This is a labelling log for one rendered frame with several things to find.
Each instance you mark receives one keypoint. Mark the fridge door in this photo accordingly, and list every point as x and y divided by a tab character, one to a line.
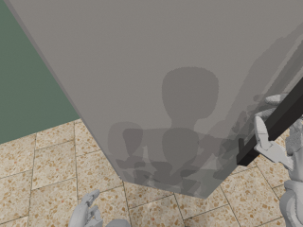
168	87

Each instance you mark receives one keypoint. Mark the right robot hand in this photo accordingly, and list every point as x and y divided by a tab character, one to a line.
275	152

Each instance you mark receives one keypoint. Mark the robot right forearm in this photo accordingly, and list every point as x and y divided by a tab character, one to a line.
291	203

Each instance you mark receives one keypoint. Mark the left robot hand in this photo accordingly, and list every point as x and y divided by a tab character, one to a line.
81	216

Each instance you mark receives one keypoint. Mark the handle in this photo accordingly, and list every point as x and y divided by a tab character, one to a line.
286	113

